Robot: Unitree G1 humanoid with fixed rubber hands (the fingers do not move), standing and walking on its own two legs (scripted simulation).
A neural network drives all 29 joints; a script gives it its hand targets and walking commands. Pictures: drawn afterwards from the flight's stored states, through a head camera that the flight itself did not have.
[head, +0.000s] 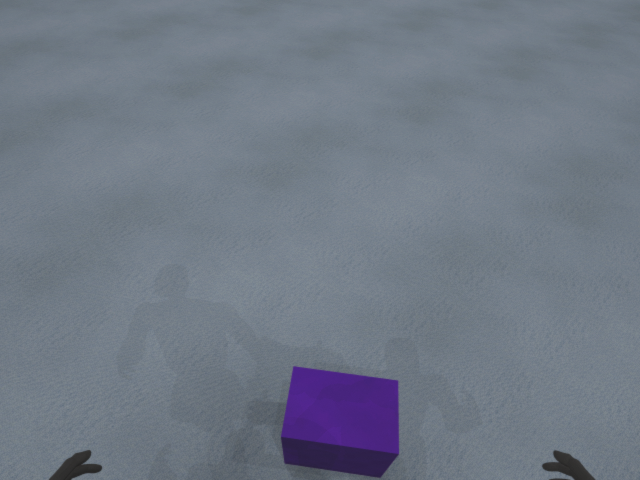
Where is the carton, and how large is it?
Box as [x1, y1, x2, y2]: [281, 366, 398, 477]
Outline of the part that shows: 293,366 281,434 285,463 380,477 398,454 397,380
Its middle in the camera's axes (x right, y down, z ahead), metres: +0.05 +0.50 +1.04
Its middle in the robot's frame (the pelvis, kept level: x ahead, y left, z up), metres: +0.39 -0.05 -0.63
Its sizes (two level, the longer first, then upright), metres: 0.273 0.171 0.274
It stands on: the floor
